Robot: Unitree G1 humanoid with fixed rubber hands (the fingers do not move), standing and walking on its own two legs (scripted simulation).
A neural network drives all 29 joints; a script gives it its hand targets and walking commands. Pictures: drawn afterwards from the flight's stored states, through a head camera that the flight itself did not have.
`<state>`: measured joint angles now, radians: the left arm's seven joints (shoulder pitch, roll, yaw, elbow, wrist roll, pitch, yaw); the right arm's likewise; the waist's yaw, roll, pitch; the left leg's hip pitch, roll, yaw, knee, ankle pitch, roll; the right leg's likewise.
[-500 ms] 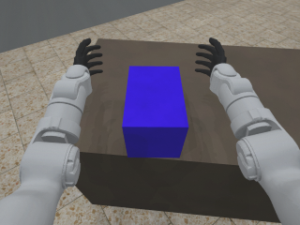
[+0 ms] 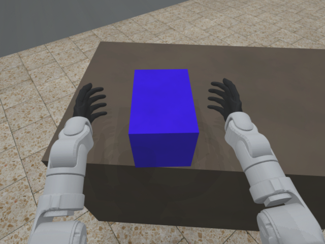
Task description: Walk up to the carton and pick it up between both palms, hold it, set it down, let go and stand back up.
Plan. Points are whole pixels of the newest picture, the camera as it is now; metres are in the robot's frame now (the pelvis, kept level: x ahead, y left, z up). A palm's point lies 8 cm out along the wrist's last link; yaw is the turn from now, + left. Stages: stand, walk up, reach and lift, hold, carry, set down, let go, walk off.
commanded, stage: set down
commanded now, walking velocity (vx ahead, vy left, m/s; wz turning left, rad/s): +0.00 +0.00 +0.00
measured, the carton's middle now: (162, 117) +0.46 +0.03 +0.02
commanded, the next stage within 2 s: let go in 2.00 s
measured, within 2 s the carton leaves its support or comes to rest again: neither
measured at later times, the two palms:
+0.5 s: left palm (83, 155) +0.29 +0.21 +0.08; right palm (243, 150) +0.32 -0.16 +0.07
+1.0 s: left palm (81, 193) +0.23 +0.21 +0.02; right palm (249, 193) +0.24 -0.17 +0.02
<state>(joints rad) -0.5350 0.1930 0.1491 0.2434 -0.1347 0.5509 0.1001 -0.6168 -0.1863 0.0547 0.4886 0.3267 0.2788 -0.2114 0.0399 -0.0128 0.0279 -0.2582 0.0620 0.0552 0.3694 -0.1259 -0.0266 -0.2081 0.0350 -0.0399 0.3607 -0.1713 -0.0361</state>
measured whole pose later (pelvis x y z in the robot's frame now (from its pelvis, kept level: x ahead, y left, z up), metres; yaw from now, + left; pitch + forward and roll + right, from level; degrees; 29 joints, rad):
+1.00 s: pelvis +0.02 +0.01 +0.00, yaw -1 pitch -2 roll +0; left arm 0.25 0.16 -0.04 -0.01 -0.13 0.16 0.11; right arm 0.27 -0.13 0.04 0.06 0.16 0.01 -0.07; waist 0.07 -0.03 0.05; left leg -0.12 0.03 0.08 0.29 -0.14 -0.01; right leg -0.10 0.02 0.01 0.32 -0.19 -0.02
